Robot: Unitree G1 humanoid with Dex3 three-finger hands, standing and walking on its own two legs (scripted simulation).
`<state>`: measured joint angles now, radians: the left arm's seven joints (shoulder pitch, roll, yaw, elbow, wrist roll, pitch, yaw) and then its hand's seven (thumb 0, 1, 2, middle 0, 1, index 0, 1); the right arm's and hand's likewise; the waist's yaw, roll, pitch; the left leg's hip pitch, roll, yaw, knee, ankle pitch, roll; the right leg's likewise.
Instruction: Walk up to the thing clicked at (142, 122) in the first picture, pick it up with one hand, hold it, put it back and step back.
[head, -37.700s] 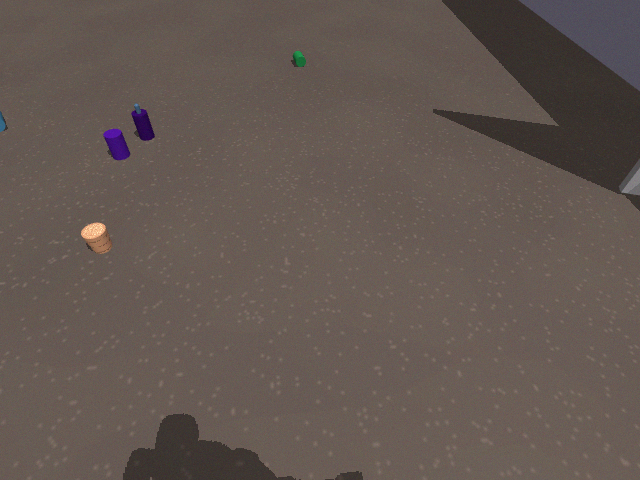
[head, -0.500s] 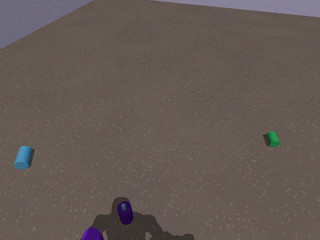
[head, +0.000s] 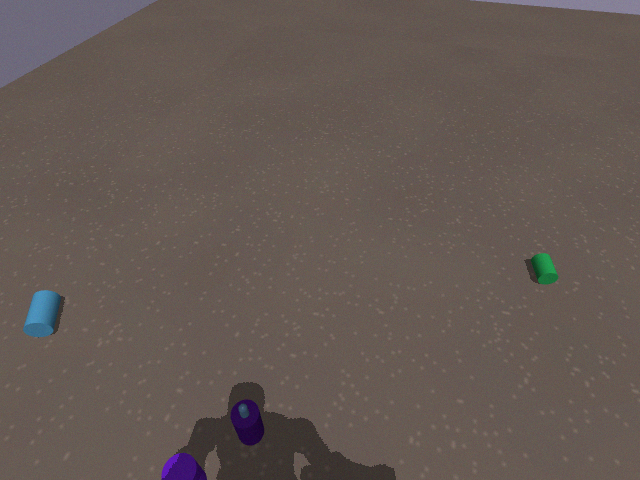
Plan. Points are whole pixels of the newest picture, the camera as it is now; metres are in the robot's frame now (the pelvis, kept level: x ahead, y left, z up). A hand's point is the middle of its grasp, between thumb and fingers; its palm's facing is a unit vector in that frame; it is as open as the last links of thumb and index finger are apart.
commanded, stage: stand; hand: left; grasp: from the side
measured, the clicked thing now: (247, 419) +0.46 +0.21 -0.68
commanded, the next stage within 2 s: step back in 0.94 s
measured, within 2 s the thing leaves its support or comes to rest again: neither
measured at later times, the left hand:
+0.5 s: hand out of the picture +0.10 +0.24 -0.15, palm faces -0.01 -0.94 -0.34, open 7.4 cm
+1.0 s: hand out of the picture +0.10 +0.24 -0.15, palm faces +0.01 -0.94 -0.34, open 7.4 cm
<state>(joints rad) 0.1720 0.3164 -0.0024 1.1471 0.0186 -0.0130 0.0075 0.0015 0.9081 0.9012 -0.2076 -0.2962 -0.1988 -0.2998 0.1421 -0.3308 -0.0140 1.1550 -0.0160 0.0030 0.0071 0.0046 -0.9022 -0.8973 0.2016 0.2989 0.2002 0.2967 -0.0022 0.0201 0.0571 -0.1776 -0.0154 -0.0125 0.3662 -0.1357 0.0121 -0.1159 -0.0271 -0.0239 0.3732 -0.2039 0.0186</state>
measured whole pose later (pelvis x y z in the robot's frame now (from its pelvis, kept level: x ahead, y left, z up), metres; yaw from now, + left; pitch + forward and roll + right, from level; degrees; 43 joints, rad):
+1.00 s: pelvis +0.02 -0.01 +0.00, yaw +0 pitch -2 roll +0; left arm 0.11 0.33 0.03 1.11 0.00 0.00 0.00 0.00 0.91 0.90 -0.21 -0.30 -0.20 -0.30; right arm 0.09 -0.35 -0.01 1.13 0.00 0.01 0.01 0.00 -0.90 -0.90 0.20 0.30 0.20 0.30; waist -0.01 0.02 0.07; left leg -0.17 0.00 -0.02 0.37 -0.16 0.00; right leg -0.09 -0.01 -0.03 0.35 -0.22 0.00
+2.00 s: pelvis -0.19 +0.03 -0.02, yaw +2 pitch -1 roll +0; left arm 0.10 0.35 0.07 0.78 0.03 0.04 0.02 0.00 0.90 0.90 -0.21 -0.30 -0.20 -0.30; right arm 0.17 -0.43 -0.05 0.90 -0.01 0.05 -0.02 0.00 -0.90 -0.90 0.20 0.30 0.20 0.30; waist -0.01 0.03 0.18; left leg -0.32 -0.05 -0.10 0.85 -0.50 -0.02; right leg -0.37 -0.03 -0.03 0.61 -0.22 0.00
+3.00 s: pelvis -0.53 +0.03 -0.01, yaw +2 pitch -2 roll -2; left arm 0.11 0.38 0.07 0.80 0.01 0.10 0.01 0.00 0.91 0.90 -0.21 -0.30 -0.20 -0.30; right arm 0.21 -0.35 -0.02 0.89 -0.04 0.03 -0.02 0.01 -0.90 -0.90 0.21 0.30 0.21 0.30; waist -0.02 -0.04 0.15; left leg -0.28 0.00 -0.04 0.60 -0.28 0.03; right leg -0.50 0.10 0.14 1.18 -0.50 -0.02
